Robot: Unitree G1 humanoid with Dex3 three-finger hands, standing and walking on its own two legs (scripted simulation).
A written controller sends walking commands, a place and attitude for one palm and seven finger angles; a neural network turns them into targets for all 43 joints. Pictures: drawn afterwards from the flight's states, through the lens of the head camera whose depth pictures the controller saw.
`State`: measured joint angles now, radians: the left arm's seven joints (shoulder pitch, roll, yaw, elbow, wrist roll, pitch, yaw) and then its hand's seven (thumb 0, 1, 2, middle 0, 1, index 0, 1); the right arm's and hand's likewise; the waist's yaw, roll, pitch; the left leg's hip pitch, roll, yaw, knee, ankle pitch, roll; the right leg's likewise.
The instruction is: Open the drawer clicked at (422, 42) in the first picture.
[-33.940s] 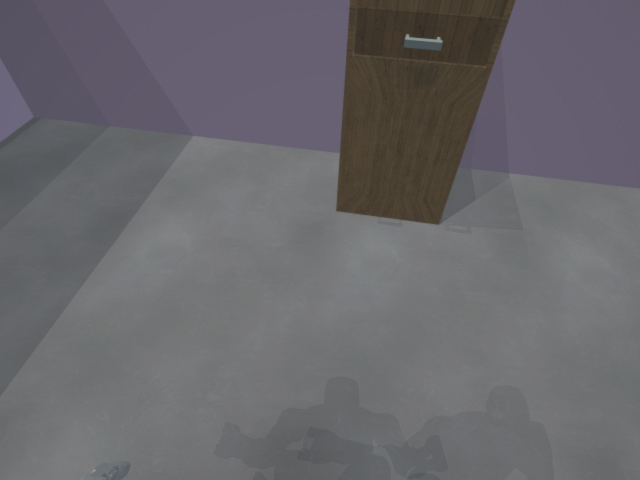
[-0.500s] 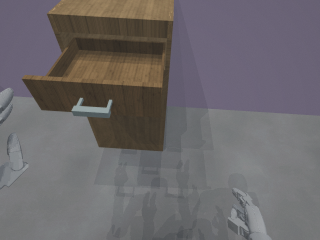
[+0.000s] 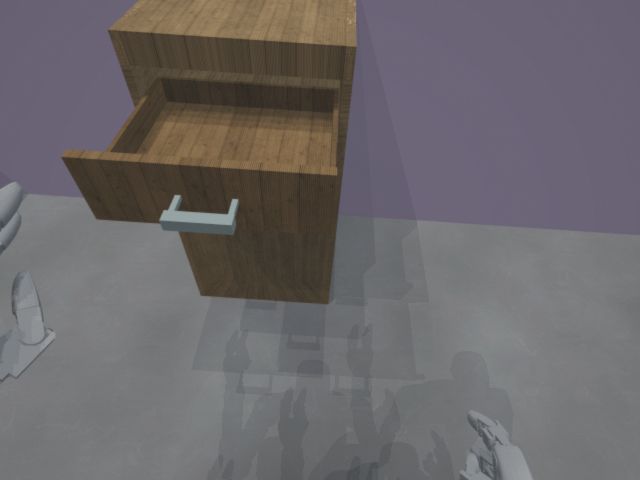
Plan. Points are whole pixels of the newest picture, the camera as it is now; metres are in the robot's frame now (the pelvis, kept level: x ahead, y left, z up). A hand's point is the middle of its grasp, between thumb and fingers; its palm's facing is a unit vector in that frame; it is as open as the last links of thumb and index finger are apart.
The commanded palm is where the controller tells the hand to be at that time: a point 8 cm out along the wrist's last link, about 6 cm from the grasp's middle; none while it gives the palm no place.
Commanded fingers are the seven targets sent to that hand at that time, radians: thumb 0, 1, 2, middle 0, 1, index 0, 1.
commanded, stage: let the arm hang, fingers relaxed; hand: left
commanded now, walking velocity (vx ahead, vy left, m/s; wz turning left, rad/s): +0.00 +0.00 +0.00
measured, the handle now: (202, 212) +0.50 +0.22 +0.02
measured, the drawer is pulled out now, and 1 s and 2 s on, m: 0.30 0.30 0.30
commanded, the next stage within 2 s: look to check the result in 1.14 s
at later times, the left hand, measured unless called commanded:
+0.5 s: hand out of the picture -0.06 +0.16 -0.18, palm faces +0.04 -0.98 -0.18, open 7.1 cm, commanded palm none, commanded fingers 0.00 0.90 0.90 -0.20 -0.30 -0.20 -0.30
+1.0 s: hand out of the picture -0.01 +0.13 -0.18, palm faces +0.03 -0.98 -0.18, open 7.3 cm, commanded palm none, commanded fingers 0.00 0.90 0.90 -0.20 -0.30 -0.20 -0.30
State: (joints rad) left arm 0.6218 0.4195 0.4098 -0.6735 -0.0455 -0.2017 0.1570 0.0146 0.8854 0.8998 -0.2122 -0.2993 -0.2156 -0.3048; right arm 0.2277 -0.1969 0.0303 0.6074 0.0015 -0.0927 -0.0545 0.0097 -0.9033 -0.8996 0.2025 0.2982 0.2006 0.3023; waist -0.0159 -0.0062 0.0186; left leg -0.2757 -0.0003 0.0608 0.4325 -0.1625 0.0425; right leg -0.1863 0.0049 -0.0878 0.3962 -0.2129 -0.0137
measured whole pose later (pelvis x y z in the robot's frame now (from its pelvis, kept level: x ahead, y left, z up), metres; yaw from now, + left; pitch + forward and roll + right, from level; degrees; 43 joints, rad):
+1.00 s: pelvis +0.00 -0.02 +0.00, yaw +0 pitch -2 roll +0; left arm 0.29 0.11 0.01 1.12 0.02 0.00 0.04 0.01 0.92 0.90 -0.20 -0.30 -0.20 -0.30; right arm 0.31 -0.10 0.00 1.14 -0.01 0.02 -0.03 0.00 -0.91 -0.90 0.20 0.30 0.20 0.30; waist -0.01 0.01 0.04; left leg -0.22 0.02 0.06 0.42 -0.16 0.01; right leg -0.16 0.02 -0.09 0.43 -0.24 -0.05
